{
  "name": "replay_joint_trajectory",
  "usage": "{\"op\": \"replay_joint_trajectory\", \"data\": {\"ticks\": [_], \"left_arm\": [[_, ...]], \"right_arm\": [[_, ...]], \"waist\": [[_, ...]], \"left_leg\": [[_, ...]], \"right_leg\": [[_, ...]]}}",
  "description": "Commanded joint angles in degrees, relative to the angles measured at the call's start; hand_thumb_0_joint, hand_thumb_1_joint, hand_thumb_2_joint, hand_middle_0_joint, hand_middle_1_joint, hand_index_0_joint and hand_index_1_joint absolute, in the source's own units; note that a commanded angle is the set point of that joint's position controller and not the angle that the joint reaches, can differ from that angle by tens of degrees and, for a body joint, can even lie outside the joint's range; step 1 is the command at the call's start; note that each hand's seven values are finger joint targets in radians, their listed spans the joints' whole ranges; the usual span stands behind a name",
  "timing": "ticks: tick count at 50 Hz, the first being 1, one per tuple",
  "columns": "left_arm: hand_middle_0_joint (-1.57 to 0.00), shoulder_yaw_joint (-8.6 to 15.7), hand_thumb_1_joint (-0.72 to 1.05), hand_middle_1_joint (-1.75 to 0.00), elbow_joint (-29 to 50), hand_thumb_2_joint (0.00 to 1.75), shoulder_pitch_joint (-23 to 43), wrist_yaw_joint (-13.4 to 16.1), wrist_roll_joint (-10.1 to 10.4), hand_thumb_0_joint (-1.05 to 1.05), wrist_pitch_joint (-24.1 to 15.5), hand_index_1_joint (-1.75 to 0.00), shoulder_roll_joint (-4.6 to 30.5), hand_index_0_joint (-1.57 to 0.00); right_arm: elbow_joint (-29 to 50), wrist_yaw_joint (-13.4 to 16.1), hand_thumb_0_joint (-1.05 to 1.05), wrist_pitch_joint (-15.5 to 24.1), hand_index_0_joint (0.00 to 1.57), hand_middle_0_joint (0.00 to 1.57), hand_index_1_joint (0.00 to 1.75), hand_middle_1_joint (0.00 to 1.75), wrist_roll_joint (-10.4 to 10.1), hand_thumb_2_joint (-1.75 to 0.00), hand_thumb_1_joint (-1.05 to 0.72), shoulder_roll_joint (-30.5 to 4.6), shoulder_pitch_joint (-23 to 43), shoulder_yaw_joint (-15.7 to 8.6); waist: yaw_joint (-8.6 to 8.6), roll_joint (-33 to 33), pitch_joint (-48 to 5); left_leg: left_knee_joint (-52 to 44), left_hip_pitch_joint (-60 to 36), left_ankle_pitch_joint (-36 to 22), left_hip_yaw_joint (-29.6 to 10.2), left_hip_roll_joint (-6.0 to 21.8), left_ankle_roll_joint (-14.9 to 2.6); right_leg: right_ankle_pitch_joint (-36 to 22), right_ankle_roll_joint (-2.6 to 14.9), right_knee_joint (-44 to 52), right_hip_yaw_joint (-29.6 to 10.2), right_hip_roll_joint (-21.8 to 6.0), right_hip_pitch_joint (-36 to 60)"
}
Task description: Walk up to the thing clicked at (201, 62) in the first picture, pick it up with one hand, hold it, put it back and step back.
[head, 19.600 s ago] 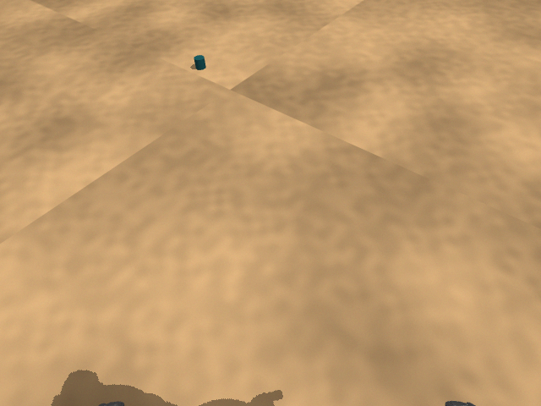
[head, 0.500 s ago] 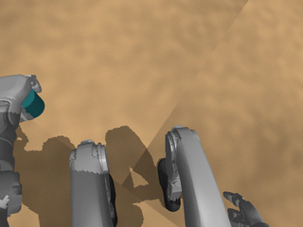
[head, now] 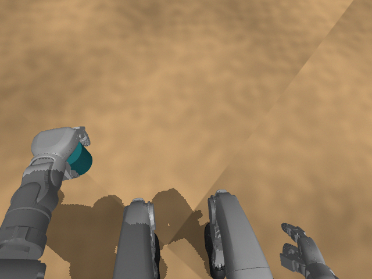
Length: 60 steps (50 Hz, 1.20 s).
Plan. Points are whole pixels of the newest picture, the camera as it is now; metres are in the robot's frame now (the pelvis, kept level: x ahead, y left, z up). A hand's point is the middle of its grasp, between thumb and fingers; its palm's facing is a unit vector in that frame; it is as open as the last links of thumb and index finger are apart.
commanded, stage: lift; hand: left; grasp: from above
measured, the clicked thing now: (71, 157) +0.40 +0.27 -0.11
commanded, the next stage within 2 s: hold in 0.76 s
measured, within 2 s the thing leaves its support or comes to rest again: neither
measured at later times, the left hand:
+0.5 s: hand (48, 142) +0.36 +0.23 +0.07, palm faces -0.43 -0.08 -0.90, open 9.6 cm
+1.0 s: hand (35, 110) +0.39 +0.23 +0.13, palm faces -0.44 -0.09 -0.89, open 9.6 cm
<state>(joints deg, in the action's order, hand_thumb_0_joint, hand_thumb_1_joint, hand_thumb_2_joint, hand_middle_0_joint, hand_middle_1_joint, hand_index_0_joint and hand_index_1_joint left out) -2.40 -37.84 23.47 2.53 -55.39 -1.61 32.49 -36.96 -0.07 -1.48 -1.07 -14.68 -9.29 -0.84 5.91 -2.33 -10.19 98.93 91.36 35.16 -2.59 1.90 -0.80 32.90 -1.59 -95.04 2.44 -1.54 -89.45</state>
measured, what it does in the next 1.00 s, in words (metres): rises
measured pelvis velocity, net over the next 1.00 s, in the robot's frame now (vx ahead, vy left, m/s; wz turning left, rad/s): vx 0.08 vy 0.00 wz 0.01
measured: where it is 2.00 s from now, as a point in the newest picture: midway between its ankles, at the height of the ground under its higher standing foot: (184, 266)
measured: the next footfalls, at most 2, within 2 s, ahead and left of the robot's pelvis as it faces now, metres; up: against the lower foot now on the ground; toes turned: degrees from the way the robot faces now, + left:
none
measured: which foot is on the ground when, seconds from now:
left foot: down 0.00-1.00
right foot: down 0.00-1.00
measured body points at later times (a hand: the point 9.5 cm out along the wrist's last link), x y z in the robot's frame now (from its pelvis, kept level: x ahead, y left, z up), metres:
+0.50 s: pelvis +0.04 +0.00 +0.15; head +0.10 +0.01 +0.59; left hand +0.38 +0.24 +0.12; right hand +0.13 -0.27 +0.03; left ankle +0.08 +0.11 -0.51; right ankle +0.09 -0.14 -0.51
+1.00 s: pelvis +0.08 +0.00 +0.20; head +0.12 -0.01 +0.65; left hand +0.41 +0.23 +0.18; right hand +0.17 -0.27 +0.08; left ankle +0.08 +0.11 -0.51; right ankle +0.09 -0.14 -0.51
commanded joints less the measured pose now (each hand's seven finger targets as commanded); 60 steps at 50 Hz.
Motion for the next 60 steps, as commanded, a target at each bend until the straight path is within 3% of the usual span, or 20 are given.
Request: {"op": "replay_joint_trajectory", "data": {"ticks": [1, 3, 7, 13, 16, 18, 21, 27, 29, 31, 33, 38, 39, 42, 43, 46, 47, 53, 57, 60], "left_arm": [[-0.86, 4.6, 0.60, -1.02, 11.4, 0.98, 13.0, 1.8, 0.5, 0.00, 0.8, -0.96, 12.8, -0.91], [-0.86, 4.3, 0.62, -1.05, 11.6, 0.96, 13.2, 1.8, 0.3, 0.00, 0.6, -0.98, 12.4, -0.92], [-0.86, 1.7, 0.62, -1.05, 8.3, 0.97, 11.6, 2.5, 0.1, 0.00, 0.3, -0.99, 7.9, -0.93], [-0.80, 1.5, 0.58, -1.07, 6.3, 0.89, 13.9, 5.8, -2.3, 0.00, -0.5, -0.98, 8.3, -0.89], [-0.80, -0.7, 0.57, -1.06, 6.4, 0.89, 15.9, 7.4, -2.6, 0.00, -0.1, -0.98, 5.8, -0.88], [-0.81, 0.7, 0.58, -1.06, 4.1, 0.90, 13.8, 8.4, -3.0, 0.00, 0.9, -0.98, 7.1, -0.89], [-0.81, -0.4, 0.58, -1.05, 4.0, 0.90, 14.5, 8.9, -2.5, 0.00, 1.9, -0.97, 5.9, -0.89], [-0.81, -1.7, 0.55, -1.02, 1.7, 0.89, 15.4, 8.6, -1.0, 0.00, 3.3, -0.95, 4.2, -0.88], [-0.81, -2.6, 0.56, -1.02, 0.0, 0.88, 12.4, 8.3, -0.8, 0.00, 3.8, -0.94, 2.6, -0.89], [-0.81, -1.7, 0.57, -1.02, 0.5, 0.86, 13.2, 8.0, -0.8, 0.00, 3.7, -0.93, 4.2, -0.89], [-0.80, -3.2, 0.54, -1.02, 1.2, 0.87, 14.0, 7.5, -0.3, 0.00, 3.6, -0.94, 1.8, -0.88], [-0.80, -1.9, 0.55, -1.03, 2.8, 0.87, 12.9, 7.3, -1.0, 0.00, 3.1, -0.94, 3.6, -0.89], [-0.81, -2.9, 0.56, -1.04, 2.9, 0.88, 13.6, 7.3, -0.9, 0.00, 3.0, -0.95, 2.1, -0.89], [-0.79, -2.5, 0.56, -1.05, 4.0, 0.86, 14.3, 7.6, -1.4, 0.00, 3.2, -0.95, 2.8, -0.89], [-0.80, -1.9, 0.55, -1.04, 4.0, 0.90, 14.4, 7.8, -1.6, 0.00, 3.2, -0.95, 3.5, -0.89], [-0.79, -3.5, 0.55, -1.00, 4.0, 0.85, 14.8, 7.5, -1.6, 0.00, 3.3, -0.91, 1.4, -0.88], [-0.80, -2.7, 0.57, -0.99, 3.3, 0.84, 13.9, 7.4, -2.1, 0.00, 3.4, -0.90, 2.8, -0.89], [-0.80, -3.4, 0.56, -1.00, 4.7, 0.88, 12.1, 5.3, -1.7, 0.00, 3.4, -0.92, 2.0, -0.88], [-0.79, -3.8, 0.56, -1.02, 5.0, 0.87, 11.8, 4.2, -2.1, 0.00, 3.2, -0.93, 1.6, -0.88], [-0.81, -3.4, 0.55, -1.01, 5.9, 0.90, 11.5, 3.5, -2.0, 0.00, 2.8, -0.94, 2.1, -0.88]], "right_arm": [[3.5, 2.2, 0.00, 1.8, 0.20, 0.20, 0.30, 0.30, -0.8, -0.90, -0.90, -9.9, -5.1, -3.7], [3.5, 2.7, 0.00, 2.2, 0.20, 0.20, 0.30, 0.30, -1.1, -0.90, -0.90, -9.5, -5.2, -3.6], [2.4, 3.5, 0.00, 3.5, 0.20, 0.20, 0.30, 0.30, -1.3, -0.90, -0.90, -8.6, -5.1, -3.3], [1.2, 3.8, 0.00, 5.0, 0.20, 0.20, 0.30, 0.30, -1.2, -0.90, -0.90, -8.1, -5.7, -3.4], [0.6, 3.7, 0.00, 5.6, 0.20, 0.20, 0.30, 0.30, -1.1, -0.90, -0.90, -7.9, -5.8, -3.3], [-0.1, 3.8, 0.00, 5.9, 0.20, 0.20, 0.30, 0.30, -1.0, -0.90, -0.90, -8.2, -5.9, -3.4], [-0.5, 3.6, 0.00, 6.0, 0.20, 0.20, 0.30, 0.30, -0.9, -0.90, -0.90, -8.2, -6.1, -3.5], [-0.7, 3.5, 0.00, 5.9, 0.20, 0.20, 0.30, 0.30, -0.9, -0.90, -0.90, -8.2, -6.4, -3.7], [-0.6, 3.3, 0.00, 5.7, 0.20, 0.20, 0.30, 0.30, -0.9, -0.90, -0.90, -7.8, -6.3, -3.6], [-0.2, 3.4, 0.00, 5.5, 0.20, 0.20, 0.30, 0.30, -1.0, -0.90, -0.90, -8.1, -6.4, -3.9], [-0.1, 3.2, 0.00, 5.4, 0.20, 0.20, 0.30, 0.30, -1.0, -0.90, -0.90, -7.7, -6.6, -3.7], [-0.2, 3.3, 0.00, 4.9, 0.20, 0.20, 0.30, 0.30, -1.0, -0.90, -0.90, -7.9, -6.9, -4.1], [-0.1, 3.3, 0.00, 4.9, 0.20, 0.20, 0.30, 0.30, -1.0, -0.90, -0.90, -7.9, -6.6, -4.1], [-0.5, 3.3, 0.00, 4.5, 0.20, 0.20, 0.30, 0.30, -0.9, -0.90, -0.90, -8.3, -7.1, -4.3], [-0.4, 3.3, 0.00, 4.3, 0.20, 0.20, 0.30, 0.30, -1.0, -0.90, -0.90, -8.4, -7.0, -4.4], [-0.6, 3.1, 0.00, 4.1, 0.20, 0.20, 0.30, 0.30, -1.0, -0.89, -0.89, -8.0, -6.5, -4.3], [-0.3, 3.1, 0.00, 4.0, 0.20, 0.20, 0.30, 0.30, -1.1, -0.89, -0.89, -8.3, -5.9, -4.5], [0.1, 2.7, 0.00, 3.4, 0.20, 0.20, 0.30, 0.30, -1.1, -0.89, -0.90, -8.3, -5.6, -4.8], [1.0, 2.6, 0.00, 2.9, 0.20, 0.20, 0.30, 0.30, -1.2, -0.89, -0.90, -8.5, -5.4, -4.8], [1.9, 2.4, 0.00, 2.4, 0.20, 0.20, 0.30, 0.30, -1.2, -0.90, -0.90, -8.8, -4.9, -5.1]], "waist": [[-0.32, -6.9, -26.4], [-0.58, -5.1, -25.0], [-0.15, -3.7, -18.9], [-1.38, -4.7, -17.6], [-0.86, -4.8, -16.6], [-1.59, -4.1, -16.1], [-2.03, -3.9, -15.8], [-1.99, -2.4, -13.3], [-2.43, -0.6, -12.8], [-3.13, -0.8, -12.4], [-2.61, -1.2, -11.7], [-3.44, -2.0, -13.9], [-2.73, -1.2, -12.9], [-2.95, -1.5, -13.5], [-2.81, -1.2, -12.9], [-2.40, -0.9, -10.4], [-3.13, -0.9, -10.0], [-3.74, -1.3, -11.9], [-3.39, 0.5, -10.4], [-4.12, -0.3, -10.1]], "left_leg": [[-24.2, -30.7, -4.4, -1.2, -0.9, -0.38], [-26.9, -33.0, -4.4, -1.0, -1.0, -0.57], [-31.9, -36.3, -5.2, -0.9, -0.9, -0.27], [-38.7, -43.9, -8.0, 0.1, -1.5, 0.15], [-41.8, -47.2, -8.3, 0.8, -1.7, 0.22], [-43.9, -49.7, -9.7, 0.7, -1.6, 0.44], [-46.7, -53.5, -12.9, 1.0, -1.7, 0.66], [-51.4, -59.0, -17.5, 1.5, -1.8, 0.77], [-52.6, -60.0, -19.7, 1.5, -2.1, 0.68], [-54.0, -61.3, -20.3, 1.9, -2.3, 0.61], [-55.4, -63.1, -21.4, 1.9, -2.2, 0.87], [-57.5, -68.5, -28.3, 2.4, -2.2, 1.12], [-58.0, -68.8, -28.4, 2.2, -2.2, 1.10], [-58.8, -71.6, -32.7, 2.5, -2.1, 1.21], [-59.3, -71.8, -32.6, 2.6, -2.1, 1.16], [-60.8, -71.7, -30.7, 2.8, -2.4, 1.06], [-61.3, -71.8, -30.4, 3.0, -2.5, 0.97], [-62.3, -75.5, -37.7, 3.4, -2.6, 1.09], [-63.5, -76.0, -38.1, 3.6, -2.5, 0.85], [-64.3, -77.2, -38.2, 3.7, -2.4, 0.94]], "right_leg": [[-6.1, 2.29, 18.7, 0.4, 2.7, 21.8], [-6.1, 2.28, 22.2, 0.0, 2.8, 25.6], [-6.4, 2.39, 27.6, -0.6, 2.9, 29.4], [-7.8, 2.68, 35.4, -1.8, 3.3, 37.1], [-8.1, 2.66, 38.9, -2.0, 3.4, 40.3], [-9.0, 2.55, 40.7, -1.9, 3.5, 42.7], [-11.8, 2.47, 43.7, -2.0, 3.5, 46.3], [-16.0, 2.15, 48.8, -2.0, 3.4, 51.9], [-17.9, 2.08, 50.5, -2.3, 3.3, 54.5], [-18.5, 2.05, 52.1, -2.6, 3.2, 56.6], [-19.3, 2.11, 53.2, -2.5, 3.2, 57.2], [-25.0, 2.18, 55.1, -2.4, 3.3, 61.5], [-25.2, 2.11, 55.6, -2.2, 3.3, 61.4], [-28.7, 2.16, 56.6, -2.2, 3.2, 63.5], [-28.7, 2.17, 57.0, -2.2, 3.2, 63.3], [-27.5, 2.09, 58.8, -2.4, 3.1, 63.8], [-27.4, 2.07, 59.4, -2.5, 3.0, 64.5], [-33.5, 2.00, 60.1, -2.4, 3.2, 68.8], [-34.3, 1.99, 61.0, -2.2, 3.3, 69.4], [-33.6, 2.10, 61.7, -2.0, 3.3, 69.8]]}}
